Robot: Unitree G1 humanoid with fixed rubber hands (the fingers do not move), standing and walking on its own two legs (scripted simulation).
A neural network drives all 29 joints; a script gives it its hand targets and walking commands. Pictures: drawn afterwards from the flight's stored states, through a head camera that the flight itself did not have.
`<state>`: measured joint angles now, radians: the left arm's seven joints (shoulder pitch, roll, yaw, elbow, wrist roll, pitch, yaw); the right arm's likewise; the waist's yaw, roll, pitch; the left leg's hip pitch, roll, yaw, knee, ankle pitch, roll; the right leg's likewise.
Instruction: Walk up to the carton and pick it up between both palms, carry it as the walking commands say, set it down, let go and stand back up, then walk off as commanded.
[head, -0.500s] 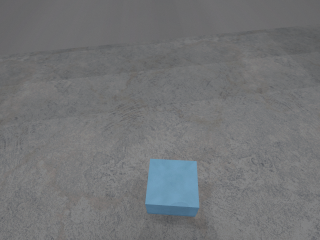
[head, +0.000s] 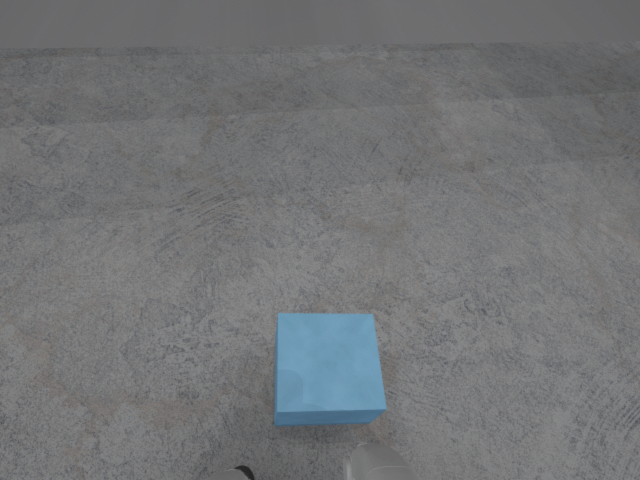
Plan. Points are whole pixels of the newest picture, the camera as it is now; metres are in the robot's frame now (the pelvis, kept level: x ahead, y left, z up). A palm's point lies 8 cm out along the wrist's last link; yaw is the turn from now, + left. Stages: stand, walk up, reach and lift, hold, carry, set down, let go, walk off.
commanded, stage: walk up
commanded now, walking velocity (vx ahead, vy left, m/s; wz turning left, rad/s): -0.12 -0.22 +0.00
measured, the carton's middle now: (324, 369) +0.46 -0.12 -0.68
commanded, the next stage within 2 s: none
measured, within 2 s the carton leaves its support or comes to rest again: neither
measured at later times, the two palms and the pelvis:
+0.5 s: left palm out of the picture -0.05 +0.12 -0.12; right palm out of the picture -0.03 -0.34 -0.14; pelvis -0.05 -0.10 +0.01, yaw +0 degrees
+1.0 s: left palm out of the picture -0.12 +0.14 -0.14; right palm (484, 455) +0.16 -0.26 -0.13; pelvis +0.03 -0.04 -0.01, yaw -1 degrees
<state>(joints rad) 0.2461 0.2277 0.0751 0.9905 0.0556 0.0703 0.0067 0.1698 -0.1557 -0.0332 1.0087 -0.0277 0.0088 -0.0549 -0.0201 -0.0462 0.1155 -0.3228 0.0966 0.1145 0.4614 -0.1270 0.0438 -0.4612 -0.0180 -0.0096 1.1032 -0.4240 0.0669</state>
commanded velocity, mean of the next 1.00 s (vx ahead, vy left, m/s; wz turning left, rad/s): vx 0.10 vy -0.05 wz -0.01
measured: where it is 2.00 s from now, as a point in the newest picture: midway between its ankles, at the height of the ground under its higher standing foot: outside the picture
